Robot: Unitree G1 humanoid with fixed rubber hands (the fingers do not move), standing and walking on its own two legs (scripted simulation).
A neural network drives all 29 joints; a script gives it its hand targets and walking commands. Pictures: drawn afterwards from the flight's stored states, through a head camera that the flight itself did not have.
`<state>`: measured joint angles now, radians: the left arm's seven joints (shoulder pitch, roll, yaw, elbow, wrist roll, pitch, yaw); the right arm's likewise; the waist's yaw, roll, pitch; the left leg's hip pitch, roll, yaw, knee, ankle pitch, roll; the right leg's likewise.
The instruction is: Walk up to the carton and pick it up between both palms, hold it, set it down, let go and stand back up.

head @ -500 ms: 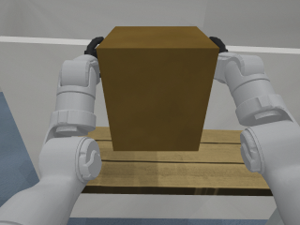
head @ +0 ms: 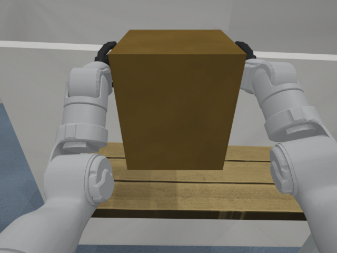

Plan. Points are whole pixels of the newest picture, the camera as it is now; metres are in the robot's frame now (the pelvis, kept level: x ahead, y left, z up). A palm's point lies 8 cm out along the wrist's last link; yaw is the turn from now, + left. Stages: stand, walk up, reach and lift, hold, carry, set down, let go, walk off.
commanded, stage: hold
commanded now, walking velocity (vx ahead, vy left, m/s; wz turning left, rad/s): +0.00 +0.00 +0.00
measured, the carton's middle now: (175, 98) +0.37 -0.02 +0.29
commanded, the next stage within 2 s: set down in 0.58 s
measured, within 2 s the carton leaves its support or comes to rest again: neither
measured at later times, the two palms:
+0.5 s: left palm (103, 73) +0.38 +0.14 +0.34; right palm (246, 72) +0.36 -0.17 +0.35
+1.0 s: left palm (101, 62) +0.40 +0.14 +0.36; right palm (242, 61) +0.38 -0.16 +0.37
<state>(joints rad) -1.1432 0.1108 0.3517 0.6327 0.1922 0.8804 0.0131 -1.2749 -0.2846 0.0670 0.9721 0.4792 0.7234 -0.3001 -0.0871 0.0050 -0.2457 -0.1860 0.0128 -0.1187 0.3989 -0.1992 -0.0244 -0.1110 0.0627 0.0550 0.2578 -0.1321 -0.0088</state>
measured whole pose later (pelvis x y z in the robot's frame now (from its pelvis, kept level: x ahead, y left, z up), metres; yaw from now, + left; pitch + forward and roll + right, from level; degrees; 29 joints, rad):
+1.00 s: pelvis +0.00 +0.00 +0.00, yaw +1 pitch -3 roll -1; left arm -1.26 0.13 0.45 0.82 0.28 0.67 0.00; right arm -1.39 -0.24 -0.07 1.20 0.32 0.48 -0.22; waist -0.10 -0.03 -0.18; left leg -0.11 0.01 -0.12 0.35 -0.18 -0.03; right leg -0.05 0.06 0.05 0.24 -0.14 -0.02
